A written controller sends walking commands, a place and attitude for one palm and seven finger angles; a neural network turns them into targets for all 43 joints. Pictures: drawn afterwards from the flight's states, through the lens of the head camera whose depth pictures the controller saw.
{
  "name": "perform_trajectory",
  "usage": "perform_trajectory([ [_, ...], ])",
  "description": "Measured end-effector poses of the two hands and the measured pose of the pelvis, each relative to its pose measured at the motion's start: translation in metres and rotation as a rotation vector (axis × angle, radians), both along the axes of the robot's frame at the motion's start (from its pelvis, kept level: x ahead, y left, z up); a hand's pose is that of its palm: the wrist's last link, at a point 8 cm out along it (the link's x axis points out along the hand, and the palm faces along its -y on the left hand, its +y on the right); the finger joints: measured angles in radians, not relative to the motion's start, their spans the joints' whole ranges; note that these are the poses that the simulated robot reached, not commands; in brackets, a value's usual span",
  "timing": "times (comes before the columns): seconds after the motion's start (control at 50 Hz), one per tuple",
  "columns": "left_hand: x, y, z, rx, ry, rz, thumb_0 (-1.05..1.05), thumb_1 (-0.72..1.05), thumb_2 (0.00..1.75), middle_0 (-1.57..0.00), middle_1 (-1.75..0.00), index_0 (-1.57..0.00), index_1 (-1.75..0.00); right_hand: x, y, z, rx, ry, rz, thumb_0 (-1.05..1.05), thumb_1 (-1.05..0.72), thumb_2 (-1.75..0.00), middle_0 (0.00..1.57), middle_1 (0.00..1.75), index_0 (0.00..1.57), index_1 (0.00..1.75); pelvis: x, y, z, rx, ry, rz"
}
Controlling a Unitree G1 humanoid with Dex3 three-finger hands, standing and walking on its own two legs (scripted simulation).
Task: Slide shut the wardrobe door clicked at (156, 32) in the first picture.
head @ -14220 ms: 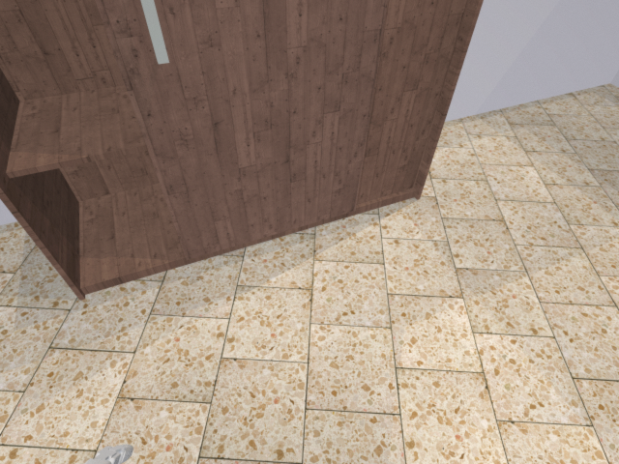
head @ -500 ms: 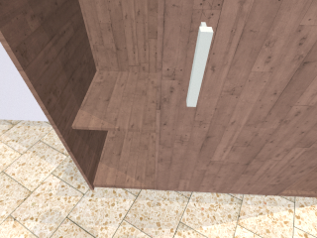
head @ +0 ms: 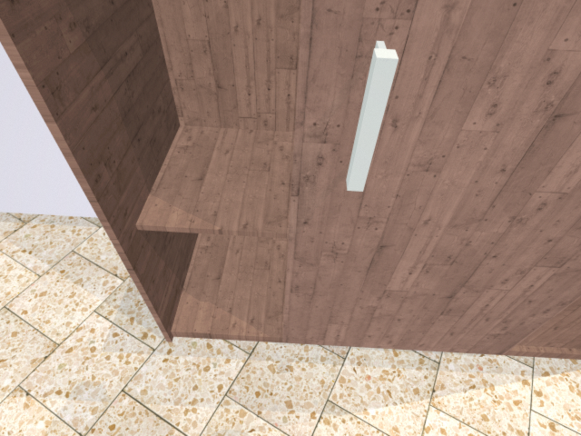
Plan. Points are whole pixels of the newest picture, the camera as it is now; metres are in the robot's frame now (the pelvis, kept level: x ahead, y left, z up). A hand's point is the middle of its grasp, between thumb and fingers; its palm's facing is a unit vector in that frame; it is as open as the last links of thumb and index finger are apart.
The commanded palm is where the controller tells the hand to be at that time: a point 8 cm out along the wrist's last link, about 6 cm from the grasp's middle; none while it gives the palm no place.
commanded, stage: come to a stop and stand still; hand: right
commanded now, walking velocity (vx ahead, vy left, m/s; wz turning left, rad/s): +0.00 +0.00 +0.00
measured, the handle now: (366, 122) +0.51 -0.08 +0.19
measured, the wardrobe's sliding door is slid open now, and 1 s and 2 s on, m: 0.39 0.39 0.39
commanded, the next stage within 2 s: look again from close up in 0.10 s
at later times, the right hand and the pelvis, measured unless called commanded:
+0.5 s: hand out of the picture -0.04 -0.12 -0.17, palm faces +0.05 +0.98 -0.18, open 7.4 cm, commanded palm none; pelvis +0.00 +0.03 +0.00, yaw +0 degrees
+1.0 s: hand out of the picture +0.01 -0.09 -0.17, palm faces +0.04 +0.98 -0.19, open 7.4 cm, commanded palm none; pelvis +0.03 +0.06 +0.00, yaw +0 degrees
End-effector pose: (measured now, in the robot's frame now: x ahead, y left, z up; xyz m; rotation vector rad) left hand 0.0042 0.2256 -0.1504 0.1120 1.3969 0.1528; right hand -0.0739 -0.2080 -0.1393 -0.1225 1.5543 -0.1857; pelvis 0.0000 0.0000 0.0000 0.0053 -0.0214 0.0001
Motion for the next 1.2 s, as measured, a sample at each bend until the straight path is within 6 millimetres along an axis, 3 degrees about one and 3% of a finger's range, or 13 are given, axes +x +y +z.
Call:
perform_trajectory([
  [0.28, -0.014, 0.008, -0.003, -0.029, 0.009, 0.022, 0.01, 0.91, 0.9, -0.2, -0.29, -0.2, -0.3, 0.011, 0.026, -0.001, 0.008, -0.052, 0.002, 0.0, -0.91, -0.9, 0.2, 0.3, 0.2, 0.3, -0.002, 0.019, 0.001, -0.005, 0.006, 0.0],
  [0.6, -0.026, 0.021, -0.002, -0.04, 0.061, 0.037, 0.01, 0.9, 0.9, -0.2, -0.29, -0.2, -0.3, 0.04, 0.048, -0.001, 0.014, -0.094, 0.011, 0.0, -0.91, -0.9, 0.2, 0.3, 0.2, 0.3, 0.008, 0.039, 0.002, -0.007, 0.014, -0.007],
  [1.2, 0.036, 0.061, 0.0, -0.019, 0.028, 0.004, 0.01, 0.91, 0.9, -0.2, -0.29, -0.2, -0.3, 0.099, 0.078, 0.0, 0.006, -0.122, 0.031, 0.0, -0.91, -0.9, 0.2, 0.3, 0.2, 0.3, 0.048, 0.073, 0.003, -0.017, 0.015, -0.002],
])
